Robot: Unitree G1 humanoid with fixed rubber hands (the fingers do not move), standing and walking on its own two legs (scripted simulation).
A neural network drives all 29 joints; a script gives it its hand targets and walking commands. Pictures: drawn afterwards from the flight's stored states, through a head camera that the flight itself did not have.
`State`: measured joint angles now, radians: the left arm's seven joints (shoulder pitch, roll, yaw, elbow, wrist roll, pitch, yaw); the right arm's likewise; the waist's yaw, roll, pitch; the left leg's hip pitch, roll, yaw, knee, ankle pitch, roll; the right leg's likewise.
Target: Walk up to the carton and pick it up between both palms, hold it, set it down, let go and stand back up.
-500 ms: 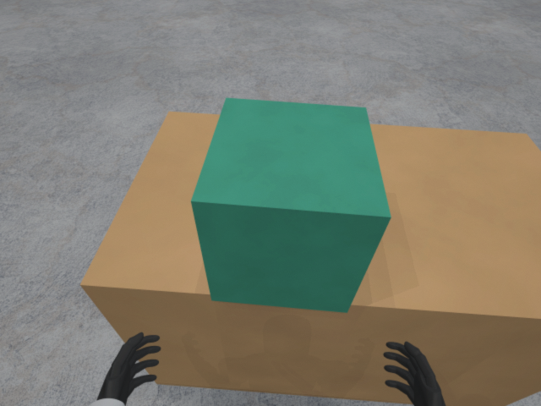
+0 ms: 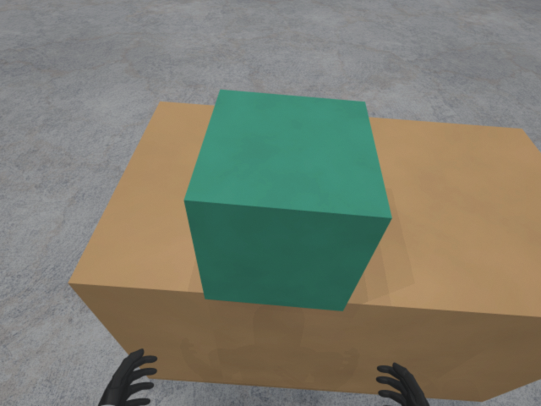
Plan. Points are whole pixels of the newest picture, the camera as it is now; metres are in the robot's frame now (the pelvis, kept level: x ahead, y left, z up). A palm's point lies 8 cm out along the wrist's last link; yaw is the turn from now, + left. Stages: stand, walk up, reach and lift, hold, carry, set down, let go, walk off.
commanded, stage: let go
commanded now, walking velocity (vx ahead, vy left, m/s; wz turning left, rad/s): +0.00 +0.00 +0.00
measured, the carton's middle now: (282, 202) +0.45 -0.01 +0.03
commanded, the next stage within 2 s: stand in 0.52 s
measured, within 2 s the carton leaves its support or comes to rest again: neither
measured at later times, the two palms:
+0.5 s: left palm (117, 404) +0.15 +0.22 -0.09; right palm out of the picture +0.13 -0.22 -0.09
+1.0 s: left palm out of the picture +0.00 +0.24 -0.15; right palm out of the picture -0.03 -0.21 -0.15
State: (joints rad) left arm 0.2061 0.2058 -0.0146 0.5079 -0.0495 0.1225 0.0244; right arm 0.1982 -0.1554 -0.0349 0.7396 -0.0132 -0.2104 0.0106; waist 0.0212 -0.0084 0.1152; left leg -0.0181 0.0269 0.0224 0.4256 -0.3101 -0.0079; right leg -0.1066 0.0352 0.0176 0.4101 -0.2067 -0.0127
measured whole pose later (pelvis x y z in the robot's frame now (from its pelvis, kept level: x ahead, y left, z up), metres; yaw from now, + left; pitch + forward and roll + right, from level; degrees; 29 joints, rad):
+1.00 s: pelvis -0.01 +0.03 -0.01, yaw -1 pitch -2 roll +0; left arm 0.36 0.14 0.02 0.96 0.03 0.00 0.01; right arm 0.34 -0.17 -0.05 1.05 -0.03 0.02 -0.01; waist 0.00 0.00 0.00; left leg -0.16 -0.01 0.06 0.51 -0.33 0.04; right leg -0.26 0.00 0.06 0.50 -0.22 0.03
